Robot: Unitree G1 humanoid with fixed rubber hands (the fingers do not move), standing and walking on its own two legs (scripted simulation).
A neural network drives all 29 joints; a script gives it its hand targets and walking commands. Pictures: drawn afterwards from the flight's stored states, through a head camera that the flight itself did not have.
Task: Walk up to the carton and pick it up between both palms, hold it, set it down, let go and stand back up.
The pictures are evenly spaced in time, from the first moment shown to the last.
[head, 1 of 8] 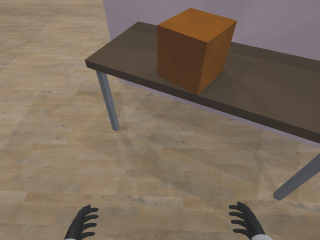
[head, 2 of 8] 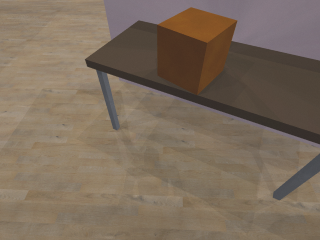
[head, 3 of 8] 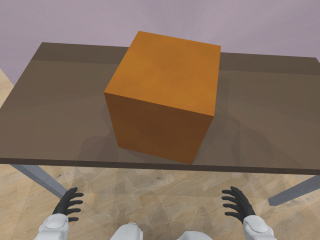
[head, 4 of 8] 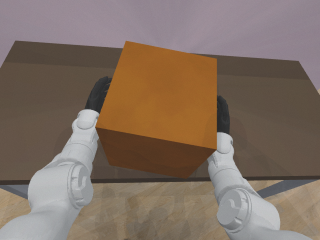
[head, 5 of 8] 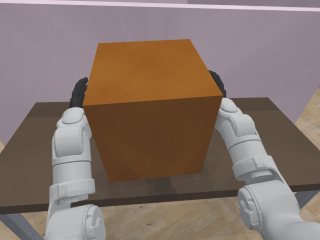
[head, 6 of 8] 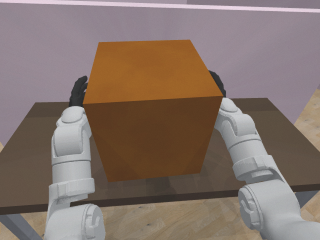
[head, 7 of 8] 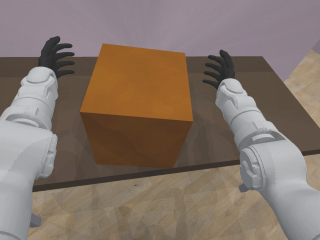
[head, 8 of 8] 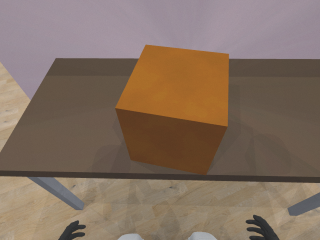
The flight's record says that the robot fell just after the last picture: no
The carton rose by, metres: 0.20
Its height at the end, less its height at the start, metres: +0.00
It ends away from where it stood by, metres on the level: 0.00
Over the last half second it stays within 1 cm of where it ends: yes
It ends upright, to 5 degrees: yes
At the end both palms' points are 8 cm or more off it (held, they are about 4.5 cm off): yes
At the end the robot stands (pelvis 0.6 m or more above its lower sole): yes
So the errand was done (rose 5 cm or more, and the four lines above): yes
